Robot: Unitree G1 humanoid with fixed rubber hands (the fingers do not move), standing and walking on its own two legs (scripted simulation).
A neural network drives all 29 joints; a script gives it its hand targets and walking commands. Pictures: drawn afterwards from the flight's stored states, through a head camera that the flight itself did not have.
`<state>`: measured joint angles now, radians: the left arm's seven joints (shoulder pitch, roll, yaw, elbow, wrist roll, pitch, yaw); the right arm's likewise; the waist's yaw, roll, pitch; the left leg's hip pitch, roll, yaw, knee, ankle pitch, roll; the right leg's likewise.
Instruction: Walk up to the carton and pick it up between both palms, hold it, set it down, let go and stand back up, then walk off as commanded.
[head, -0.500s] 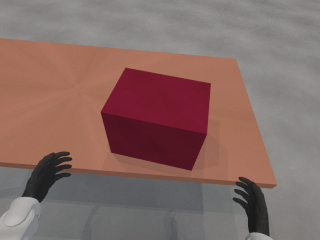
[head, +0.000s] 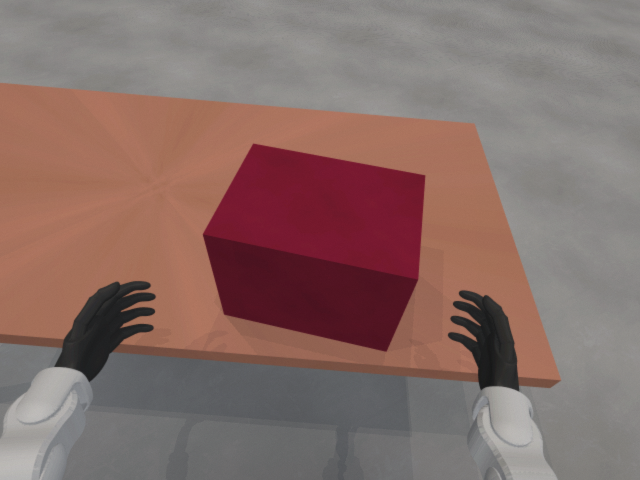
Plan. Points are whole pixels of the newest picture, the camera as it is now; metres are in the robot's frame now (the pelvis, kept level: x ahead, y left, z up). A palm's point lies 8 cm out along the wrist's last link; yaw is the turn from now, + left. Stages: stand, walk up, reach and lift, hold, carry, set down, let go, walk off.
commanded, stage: reach and lift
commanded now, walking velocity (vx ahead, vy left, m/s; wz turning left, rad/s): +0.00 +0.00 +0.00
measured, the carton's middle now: (320, 248) +0.44 +0.02 -0.01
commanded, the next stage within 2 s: none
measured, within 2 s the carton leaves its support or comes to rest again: neither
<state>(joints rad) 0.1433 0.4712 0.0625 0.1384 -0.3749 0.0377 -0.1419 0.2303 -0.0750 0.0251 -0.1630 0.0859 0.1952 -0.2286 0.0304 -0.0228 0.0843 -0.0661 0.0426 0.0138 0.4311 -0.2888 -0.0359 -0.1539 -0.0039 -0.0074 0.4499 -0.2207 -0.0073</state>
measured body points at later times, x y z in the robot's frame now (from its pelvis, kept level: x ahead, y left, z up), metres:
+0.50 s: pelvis +0.00 +0.00 +0.00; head +0.01 +0.01 +0.45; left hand +0.32 +0.27 +0.09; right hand +0.31 -0.18 +0.08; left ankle -0.03 +0.14 -0.74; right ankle +0.02 -0.12 -0.74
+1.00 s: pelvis +0.00 +0.00 +0.00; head +0.02 +0.01 +0.45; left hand +0.41 +0.24 +0.11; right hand +0.37 -0.20 +0.11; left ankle -0.03 +0.14 -0.74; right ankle +0.02 -0.12 -0.74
